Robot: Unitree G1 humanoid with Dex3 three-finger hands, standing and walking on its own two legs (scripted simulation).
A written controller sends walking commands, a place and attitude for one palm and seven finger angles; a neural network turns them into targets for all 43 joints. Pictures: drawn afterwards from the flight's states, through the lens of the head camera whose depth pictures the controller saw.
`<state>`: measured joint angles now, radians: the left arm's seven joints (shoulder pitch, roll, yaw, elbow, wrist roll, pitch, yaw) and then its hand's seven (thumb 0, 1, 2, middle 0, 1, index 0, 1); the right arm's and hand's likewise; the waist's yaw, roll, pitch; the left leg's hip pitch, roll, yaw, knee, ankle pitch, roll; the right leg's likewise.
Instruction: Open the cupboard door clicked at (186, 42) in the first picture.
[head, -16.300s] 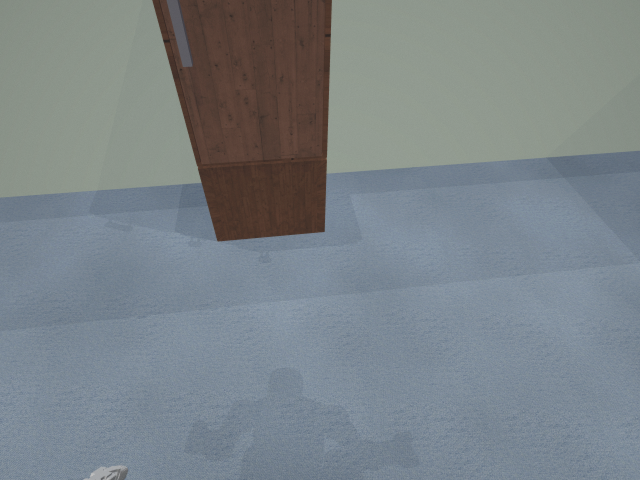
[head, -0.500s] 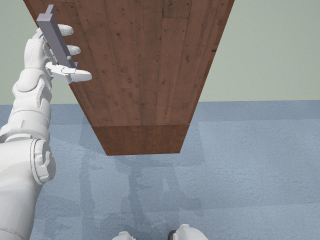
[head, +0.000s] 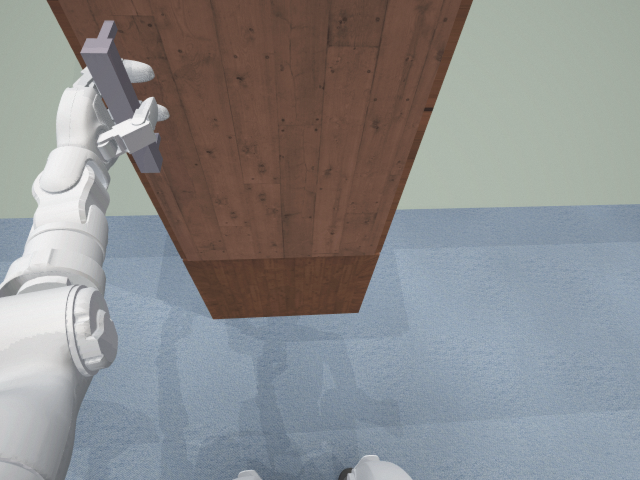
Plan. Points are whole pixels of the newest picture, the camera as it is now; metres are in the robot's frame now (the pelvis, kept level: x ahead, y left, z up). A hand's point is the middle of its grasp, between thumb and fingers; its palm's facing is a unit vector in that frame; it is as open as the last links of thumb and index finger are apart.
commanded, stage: close the thumb around the handle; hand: left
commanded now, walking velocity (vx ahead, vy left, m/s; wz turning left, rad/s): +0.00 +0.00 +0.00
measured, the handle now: (132, 103) +0.55 +0.20 +0.13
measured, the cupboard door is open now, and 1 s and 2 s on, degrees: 0 34 39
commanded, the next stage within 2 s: pull the door open along its arc in 0.04 s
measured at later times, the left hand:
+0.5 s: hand (145, 147) +0.47 +0.17 +0.14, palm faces -0.03 -1.00 +0.01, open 5.9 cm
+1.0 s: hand (222, 280) +0.30 +0.08 +0.14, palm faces +0.36 -0.93 +0.04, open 6.1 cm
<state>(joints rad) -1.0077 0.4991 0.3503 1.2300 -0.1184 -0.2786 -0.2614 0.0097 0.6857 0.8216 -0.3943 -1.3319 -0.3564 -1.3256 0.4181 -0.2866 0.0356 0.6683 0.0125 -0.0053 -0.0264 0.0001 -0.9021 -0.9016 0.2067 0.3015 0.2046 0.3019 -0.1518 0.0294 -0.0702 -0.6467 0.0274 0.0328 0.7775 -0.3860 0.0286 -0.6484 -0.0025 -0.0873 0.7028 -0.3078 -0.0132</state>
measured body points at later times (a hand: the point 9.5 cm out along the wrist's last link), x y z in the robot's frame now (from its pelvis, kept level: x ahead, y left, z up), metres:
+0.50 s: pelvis +0.01 +0.00 +0.01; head +0.07 +0.00 +0.46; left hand +0.47 +0.22 +0.14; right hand +0.03 -0.26 -0.11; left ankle -0.01 +0.10 -0.71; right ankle +0.01 -0.12 -0.71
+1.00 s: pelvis +0.01 -0.02 +0.02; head -0.01 -0.04 +0.47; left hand +0.27 +0.12 +0.14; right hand +0.23 -0.21 -0.05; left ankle -0.01 +0.10 -0.71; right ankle +0.01 -0.12 -0.71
